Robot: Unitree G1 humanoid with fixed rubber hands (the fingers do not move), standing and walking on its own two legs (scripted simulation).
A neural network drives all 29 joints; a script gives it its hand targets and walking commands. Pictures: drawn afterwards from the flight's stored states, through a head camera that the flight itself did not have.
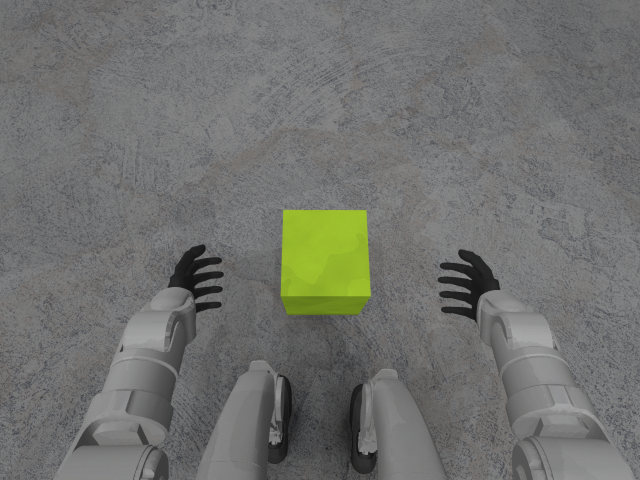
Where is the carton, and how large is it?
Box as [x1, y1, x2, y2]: [281, 210, 370, 314]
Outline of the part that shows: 283,210 281,298 287,314 357,314 370,296 365,210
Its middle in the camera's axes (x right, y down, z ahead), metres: +0.01 +0.07 +1.01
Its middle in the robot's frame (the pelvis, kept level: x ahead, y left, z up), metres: +0.52 +0.01 -0.55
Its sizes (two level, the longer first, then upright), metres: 0.210 0.200 0.250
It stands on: the floor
